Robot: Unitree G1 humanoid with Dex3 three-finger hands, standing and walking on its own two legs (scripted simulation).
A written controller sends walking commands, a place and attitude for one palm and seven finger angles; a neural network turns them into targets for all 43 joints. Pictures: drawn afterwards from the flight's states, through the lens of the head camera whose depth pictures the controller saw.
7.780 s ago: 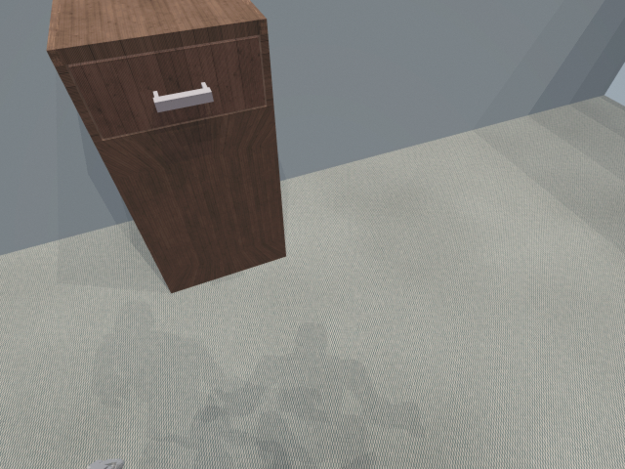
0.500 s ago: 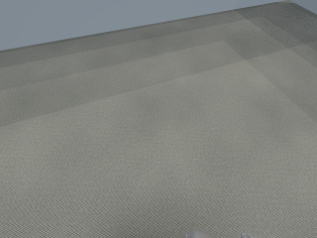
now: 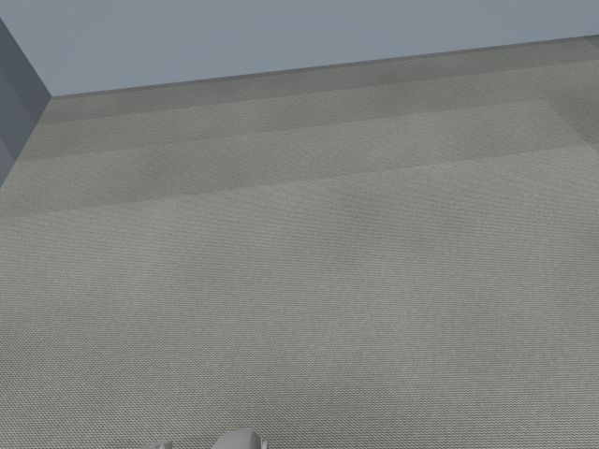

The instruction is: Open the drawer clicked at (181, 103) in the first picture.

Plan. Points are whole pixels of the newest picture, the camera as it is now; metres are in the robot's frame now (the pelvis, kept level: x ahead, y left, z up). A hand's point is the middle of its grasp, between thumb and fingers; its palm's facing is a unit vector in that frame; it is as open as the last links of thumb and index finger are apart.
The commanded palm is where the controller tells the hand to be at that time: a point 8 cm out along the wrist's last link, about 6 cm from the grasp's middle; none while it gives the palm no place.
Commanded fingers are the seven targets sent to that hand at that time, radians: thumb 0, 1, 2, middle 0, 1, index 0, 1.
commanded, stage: turn to face it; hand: left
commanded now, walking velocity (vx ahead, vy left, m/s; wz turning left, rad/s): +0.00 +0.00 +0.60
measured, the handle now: out of the picture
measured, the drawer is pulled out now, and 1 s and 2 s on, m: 0.00 0.00 0.00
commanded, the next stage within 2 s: none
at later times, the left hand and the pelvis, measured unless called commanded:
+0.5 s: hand out of the picture +0.03 +0.25 -0.16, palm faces +0.31 -0.91 -0.29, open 7.3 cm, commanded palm none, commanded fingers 0.00 0.90 0.90 -0.20 -0.30 -0.20 -0.30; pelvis +0.00 +0.01 -0.01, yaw +17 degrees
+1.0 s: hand out of the picture -0.09 +0.21 -0.19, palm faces +0.61 -0.76 -0.25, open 7.3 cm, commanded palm none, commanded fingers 0.00 0.90 0.90 -0.20 -0.30 -0.20 -0.30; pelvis -0.01 +0.01 -0.02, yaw +37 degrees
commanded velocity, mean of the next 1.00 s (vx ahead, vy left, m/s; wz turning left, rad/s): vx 0.00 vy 0.00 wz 0.60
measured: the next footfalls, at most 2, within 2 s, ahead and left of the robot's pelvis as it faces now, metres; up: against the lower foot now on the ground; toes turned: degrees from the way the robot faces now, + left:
left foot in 0.16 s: +0.03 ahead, +0.15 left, +0.00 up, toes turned +12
right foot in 0.56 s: +0.08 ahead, -0.10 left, +0.00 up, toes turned +16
